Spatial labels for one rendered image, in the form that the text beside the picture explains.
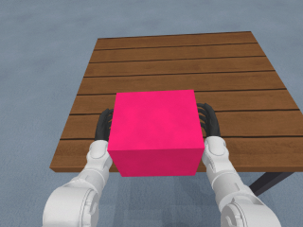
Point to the left robot hand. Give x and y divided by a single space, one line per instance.
103 125

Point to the robot right forearm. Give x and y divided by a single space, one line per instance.
223 177

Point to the robot right upper arm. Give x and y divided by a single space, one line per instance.
238 214

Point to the carton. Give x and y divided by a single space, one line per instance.
156 133

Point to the robot left forearm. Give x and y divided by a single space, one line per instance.
95 173

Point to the table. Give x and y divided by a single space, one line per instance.
258 119

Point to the right robot hand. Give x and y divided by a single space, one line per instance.
211 124

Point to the robot left upper arm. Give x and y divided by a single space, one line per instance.
72 207

